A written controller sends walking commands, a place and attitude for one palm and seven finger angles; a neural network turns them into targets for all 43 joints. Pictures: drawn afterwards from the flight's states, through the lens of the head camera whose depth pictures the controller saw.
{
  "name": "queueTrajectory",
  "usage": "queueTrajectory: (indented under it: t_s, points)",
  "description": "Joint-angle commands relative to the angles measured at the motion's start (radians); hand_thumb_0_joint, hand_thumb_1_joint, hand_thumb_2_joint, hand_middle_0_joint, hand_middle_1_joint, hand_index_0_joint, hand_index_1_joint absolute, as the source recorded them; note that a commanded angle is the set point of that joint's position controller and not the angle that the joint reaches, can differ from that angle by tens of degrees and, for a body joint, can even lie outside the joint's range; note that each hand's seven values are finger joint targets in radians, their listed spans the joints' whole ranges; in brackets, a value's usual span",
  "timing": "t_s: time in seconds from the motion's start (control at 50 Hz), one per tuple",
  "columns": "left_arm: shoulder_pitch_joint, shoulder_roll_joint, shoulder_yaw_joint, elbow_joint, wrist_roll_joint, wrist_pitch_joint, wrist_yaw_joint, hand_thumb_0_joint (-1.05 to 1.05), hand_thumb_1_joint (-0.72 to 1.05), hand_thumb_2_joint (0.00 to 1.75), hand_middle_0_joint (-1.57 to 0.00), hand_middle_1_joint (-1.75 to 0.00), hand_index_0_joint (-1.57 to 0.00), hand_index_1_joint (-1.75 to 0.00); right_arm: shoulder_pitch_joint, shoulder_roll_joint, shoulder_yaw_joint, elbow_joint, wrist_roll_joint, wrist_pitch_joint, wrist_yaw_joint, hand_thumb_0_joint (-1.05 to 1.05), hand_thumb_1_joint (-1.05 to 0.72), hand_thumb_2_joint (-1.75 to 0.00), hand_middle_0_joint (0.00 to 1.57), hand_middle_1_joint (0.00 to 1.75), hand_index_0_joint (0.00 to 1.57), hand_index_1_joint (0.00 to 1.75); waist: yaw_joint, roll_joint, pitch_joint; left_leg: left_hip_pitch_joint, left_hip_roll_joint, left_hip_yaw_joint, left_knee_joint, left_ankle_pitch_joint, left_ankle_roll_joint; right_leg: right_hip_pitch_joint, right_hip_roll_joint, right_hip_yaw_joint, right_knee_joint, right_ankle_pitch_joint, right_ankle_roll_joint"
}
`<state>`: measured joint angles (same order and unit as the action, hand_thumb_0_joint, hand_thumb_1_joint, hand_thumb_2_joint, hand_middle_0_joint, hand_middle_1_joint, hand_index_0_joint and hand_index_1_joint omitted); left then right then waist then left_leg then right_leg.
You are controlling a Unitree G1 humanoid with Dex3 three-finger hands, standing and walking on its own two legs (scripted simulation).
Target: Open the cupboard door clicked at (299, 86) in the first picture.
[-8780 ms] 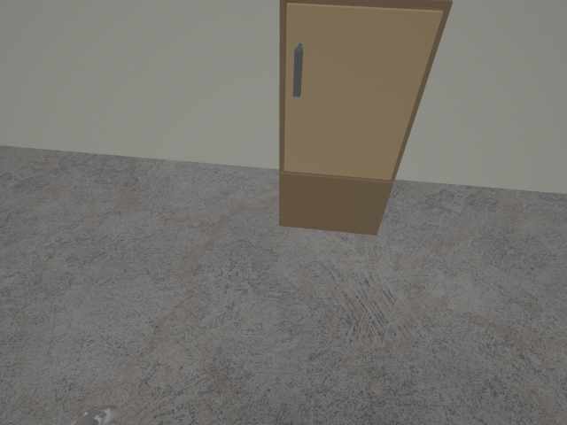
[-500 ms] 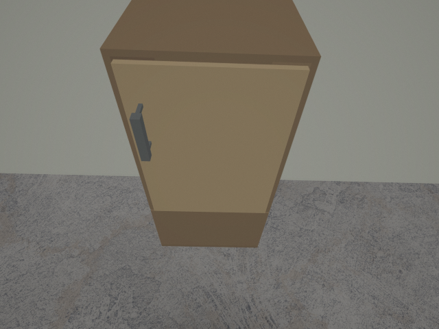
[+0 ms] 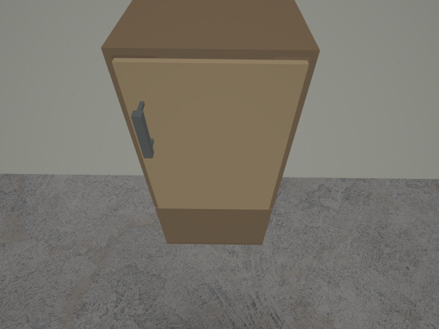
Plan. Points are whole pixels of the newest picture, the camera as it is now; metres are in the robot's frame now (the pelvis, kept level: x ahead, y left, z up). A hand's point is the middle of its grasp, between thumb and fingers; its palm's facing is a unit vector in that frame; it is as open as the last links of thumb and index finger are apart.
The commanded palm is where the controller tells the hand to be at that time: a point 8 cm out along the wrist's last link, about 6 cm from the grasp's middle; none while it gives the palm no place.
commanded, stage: look again from close up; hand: left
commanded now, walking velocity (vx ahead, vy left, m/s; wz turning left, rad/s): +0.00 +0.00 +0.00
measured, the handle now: (145, 130) +0.56 +0.22 +0.02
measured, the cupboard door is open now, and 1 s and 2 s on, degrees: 0 0 0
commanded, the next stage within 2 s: raise the hand with hooked fingers in 0.36 s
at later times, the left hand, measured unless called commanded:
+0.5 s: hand out of the picture +0.02 +0.18 -0.17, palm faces +0.05 -0.98 -0.20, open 7.3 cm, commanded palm +0.11 +0.23 -0.07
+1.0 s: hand out of the picture +0.13 +0.20 -0.05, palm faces +0.18 -0.98 -0.06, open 9.3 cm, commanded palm +0.15 +0.24 -0.03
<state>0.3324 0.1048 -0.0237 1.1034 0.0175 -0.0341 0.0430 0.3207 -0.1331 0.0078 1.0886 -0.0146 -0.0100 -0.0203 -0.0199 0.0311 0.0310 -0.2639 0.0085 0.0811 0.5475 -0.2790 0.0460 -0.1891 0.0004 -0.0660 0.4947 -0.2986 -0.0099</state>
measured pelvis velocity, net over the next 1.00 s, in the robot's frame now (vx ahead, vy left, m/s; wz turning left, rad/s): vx -0.03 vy -0.04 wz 0.04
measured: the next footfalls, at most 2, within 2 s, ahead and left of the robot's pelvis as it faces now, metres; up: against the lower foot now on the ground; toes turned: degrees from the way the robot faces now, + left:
none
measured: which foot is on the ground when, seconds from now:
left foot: down 0.00-1.00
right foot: down 0.00-1.00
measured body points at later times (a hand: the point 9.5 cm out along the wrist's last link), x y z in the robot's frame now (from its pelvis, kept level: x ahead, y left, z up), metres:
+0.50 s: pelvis +0.01 +0.01 +0.00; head +0.03 +0.01 +0.45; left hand +0.02 +0.23 -0.15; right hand +0.02 -0.22 -0.15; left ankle +0.01 +0.09 -0.73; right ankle -0.02 -0.12 -0.73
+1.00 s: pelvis -0.03 -0.04 -0.08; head +0.01 -0.01 +0.36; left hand +0.12 +0.25 -0.04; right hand +0.21 -0.27 -0.11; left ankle +0.01 +0.09 -0.73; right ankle -0.02 -0.12 -0.73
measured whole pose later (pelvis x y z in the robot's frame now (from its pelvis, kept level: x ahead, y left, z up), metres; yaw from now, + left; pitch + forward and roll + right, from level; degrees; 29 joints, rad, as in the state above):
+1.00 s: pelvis -0.03 -0.04 -0.08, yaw +2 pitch +12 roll -2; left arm 0.48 0.24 0.24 0.07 -0.28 -0.52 -0.29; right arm 0.16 -0.27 -0.04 0.50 0.01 -0.22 -0.04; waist 0.05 -0.02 -0.12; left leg -0.88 0.05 -0.02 1.15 -0.48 0.00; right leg -0.77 0.01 -0.15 1.12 -0.55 -0.07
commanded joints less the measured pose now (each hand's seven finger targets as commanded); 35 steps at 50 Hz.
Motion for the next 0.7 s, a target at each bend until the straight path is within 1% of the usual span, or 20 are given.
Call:
queueTrajectory:
  t_s: [0.0,0.04,0.1,0.18,0.2,0.3,0.42,0.44,0.46,0.48,0.5,0.52,0.54,0.56,0.58,0.6,0.62,0.64,0.66,0.68]
  points:
    - [0.047,0.099,0.018,-0.047,-0.001,-0.008,0.004,0.00,0.90,0.90,-0.20,-0.30,-0.20,-0.30,0.057,-0.079,-0.011,-0.053,0.000,-0.024,-0.002,0.00,-0.90,-0.90,0.20,0.30,0.20,0.30,0.006,-0.047,0.018,0.004,0.098,-0.136,-0.128,0.079,0.010,-0.041,-0.083,0.103,-0.076,0.045,-0.047]
    - [0.045,0.093,0.018,-0.043,-0.003,-0.003,0.003,0.00,0.90,0.90,-0.20,-0.30,-0.20,-0.30,0.056,-0.092,-0.010,-0.049,0.001,-0.024,-0.003,0.00,-0.90,-0.90,0.20,0.30,0.20,0.30,0.008,-0.071,0.055,-0.008,0.101,-0.136,-0.150,0.075,0.011,-0.052,-0.081,0.099,-0.074,0.044,-0.042]
    - [0.049,0.098,0.020,-0.041,-0.001,0.004,0.002,0.00,0.90,0.90,-0.20,-0.30,-0.20,-0.30,0.047,-0.098,-0.008,-0.040,0.000,-0.026,-0.004,0.00,-0.90,-0.90,0.20,0.30,0.20,0.30,0.017,-0.017,0.086,-0.018,0.102,-0.143,-0.181,0.073,0.014,-0.050,-0.079,0.093,-0.068,0.053,-0.037]
    - [0.051,0.106,0.023,-0.037,-0.003,0.007,0.001,0.00,0.90,0.90,-0.20,-0.30,-0.20,-0.30,0.041,-0.107,-0.007,-0.033,0.001,-0.029,-0.008,0.00,-0.90,-0.90,0.20,0.30,0.20,0.30,0.021,-0.042,0.069,0.009,0.105,-0.137,-0.191,0.105,0.015,-0.034,-0.084,0.090,-0.071,0.078,-0.031]
    - [0.045,0.109,0.024,-0.037,-0.002,0.008,0.001,0.00,0.90,0.90,-0.20,-0.30,-0.20,-0.30,0.039,-0.106,-0.006,-0.029,0.001,-0.030,-0.008,0.00,-0.90,-0.90,0.20,0.30,0.20,0.30,0.022,-0.021,0.076,0.005,0.103,-0.138,-0.195,0.120,0.016,-0.031,-0.084,0.089,-0.069,0.085,-0.030]
    - [0.043,0.120,0.026,-0.032,-0.002,0.008,-0.001,0.00,0.90,0.90,-0.20,-0.30,-0.20,-0.30,0.030,-0.111,-0.007,-0.019,0.001,-0.033,-0.011,0.00,-0.90,-0.90,0.20,0.30,0.20,0.30,0.024,-0.048,0.032,0.057,0.103,-0.125,-0.186,0.181,0.015,-0.014,-0.094,0.093,-0.076,0.128,-0.025]
    - [0.032,0.127,0.029,-0.029,-0.002,0.009,0.000,0.00,0.90,0.90,-0.20,-0.30,-0.20,-0.30,0.017,-0.116,-0.007,-0.005,0.003,-0.035,-0.013,0.00,-0.90,-0.90,0.20,0.30,0.20,0.30,0.024,-0.045,0.017,0.081,0.104,-0.115,-0.175,0.248,0.013,0.000,-0.100,0.095,-0.080,0.174,-0.023]
    - [0.096,0.149,0.026,-0.005,0.008,-0.002,0.038,0.00,0.90,0.90,-0.20,-0.30,-0.20,-0.30,-0.060,-0.154,-0.014,-0.077,0.014,-0.032,-0.006,0.00,-0.90,-0.90,0.20,0.30,0.20,0.30,0.048,-0.124,0.043,0.029,0.126,-0.108,0.016,0.405,-0.017,-0.038,-0.144,0.147,-0.105,0.472,-0.008]
    - [-0.628,0.391,0.158,-1.585,-0.189,-0.200,0.036,0.00,0.88,0.89,-0.20,-0.32,-0.20,-0.32,-0.018,-0.318,-0.050,-0.421,0.056,-0.172,-0.041,0.00,-0.90,-0.90,0.20,0.30,0.20,0.30,-0.082,0.080,-0.468,0.309,0.019,-0.121,-0.087,0.470,-0.030,-0.004,-0.037,0.038,0.007,0.423,-0.023]
    - [-0.219,0.310,0.132,-1.346,-0.111,-0.142,0.068,0.00,0.85,0.88,-0.20,-0.33,-0.20,-0.33,-0.111,-0.212,-0.005,-0.356,0.051,-0.268,-0.068,0.00,-0.90,-0.90,0.20,0.30,0.20,0.30,0.015,0.239,-0.450,0.408,0.074,-0.118,-0.128,0.621,-0.047,-0.064,-0.007,0.029,0.085,0.171,-0.036]
    - [-0.181,0.230,0.086,-1.233,-0.127,-0.090,0.114,0.00,0.83,0.87,-0.21,-0.34,-0.21,-0.34,-0.098,-0.203,-0.028,-0.288,0.049,-0.293,-0.072,0.00,-0.90,-0.90,0.20,0.30,0.20,0.30,-0.010,0.200,-0.333,0.280,0.069,-0.117,-0.147,0.513,-0.084,-0.130,-0.004,-0.001,0.118,0.028,-0.021]
    - [0.110,-0.002,-0.034,-0.997,-0.140,0.009,0.110,0.00,0.81,0.86,-0.21,-0.36,-0.21,-0.36,-0.067,-0.165,-0.031,-0.280,0.064,-0.289,-0.058,0.00,-0.90,-0.90,0.20,0.30,0.20,0.30,-0.022,0.122,-0.177,0.185,0.072,-0.143,-0.166,0.386,-0.065,-0.203,-0.010,-0.012,0.110,-0.023,-0.012]
    - [-0.028,0.015,-0.038,-1.190,-0.182,-0.012,0.087,0.00,0.78,0.85,-0.21,-0.37,-0.21,-0.37,-0.089,-0.208,-0.037,-0.366,0.072,-0.297,-0.053,0.00,-0.90,-0.90,0.20,0.30,0.20,0.30,-0.017,0.095,-0.072,0.090,0.057,-0.154,-0.143,0.270,-0.055,-0.194,-0.016,-0.023,0.086,0.011,-0.012]
    - [-0.041,0.080,0.016,-1.206,-0.170,-0.053,0.070,0.00,0.76,0.84,-0.21,-0.39,-0.21,-0.39,-0.108,-0.238,-0.053,-0.392,0.063,-0.308,-0.054,0.00,-0.90,-0.90,0.20,0.30,0.20,0.30,-0.031,0.061,-0.065,0.048,0.041,-0.145,-0.092,0.164,-0.045,-0.216,-0.012,-0.024,0.039,0.032,-0.016]
    - [-0.034,0.109,0.051,-1.164,-0.162,-0.102,0.051,0.00,0.74,0.83,-0.21,-0.40,-0.21,-0.40,-0.108,-0.248,-0.055,-0.416,0.047,-0.315,-0.053,0.00,-0.90,-0.90,0.20,0.30,0.20,0.30,-0.044,0.001,-0.025,-0.017,0.020,-0.143,-0.042,0.110,-0.041,-0.252,-0.007,-0.031,0.027,0.041,-0.017]
    - [0.026,0.114,0.085,-1.080,-0.159,-0.143,0.025,0.00,0.71,0.82,-0.21,-0.42,-0.21,-0.42,-0.094,-0.256,-0.061,-0.446,0.037,-0.313,-0.046,0.00,-0.90,-0.90,0.20,0.30,0.20,0.30,-0.040,-0.096,-0.020,-0.078,0.004,-0.143,0.011,0.117,-0.037,-0.280,-0.003,-0.044,0.051,0.042,-0.019]
    - [0.096,0.068,0.085,-0.993,-0.167,-0.194,-0.017,0.00,0.69,0.81,-0.22,-0.43,-0.22,-0.43,-0.097,-0.251,-0.068,-0.465,0.030,-0.303,-0.037,0.00,-0.90,-0.90,0.20,0.30,0.20,0.30,-0.018,-0.231,-0.028,-0.134,0.011,-0.139,0.057,0.110,-0.042,-0.342,0.010,-0.061,0.101,0.014,-0.015]
    - [0.182,0.025,0.086,-0.898,-0.186,-0.256,-0.068,0.00,0.67,0.80,-0.22,-0.45,-0.22,-0.45,-0.128,-0.247,-0.077,-0.491,0.023,-0.299,-0.028,0.00,-0.90,-0.90,0.20,0.30,0.20,0.30,0.008,-0.335,-0.020,-0.212,0.010,-0.133,0.110,0.086,-0.046,-0.404,0.019,-0.072,0.159,-0.016,-0.012]
    - [0.252,0.041,0.130,-0.865,-0.209,-0.325,-0.125,0.00,0.64,0.79,-0.22,-0.47,-0.22,-0.47,-0.148,-0.247,-0.088,-0.515,0.019,-0.296,-0.017,0.00,-0.90,-0.90,0.20,0.30,0.20,0.30,0.041,-0.379,-0.056,-0.285,0.001,-0.118,0.163,0.071,-0.050,-0.433,0.020,-0.065,0.211,-0.016,-0.014]
    - [0.311,0.054,0.159,-0.873,-0.237,-0.395,-0.192,0.00,0.62,0.78,-0.22,-0.48,-0.22,-0.48,-0.166,-0.245,-0.097,-0.545,0.018,-0.293,-0.005,0.00,-0.90,-0.90,0.20,0.30,0.20,0.30,0.069,-0.375,-0.103,-0.335,-0.011,-0.099,0.204,0.066,-0.056,-0.432,0.017,-0.052,0.255,0.000,-0.017]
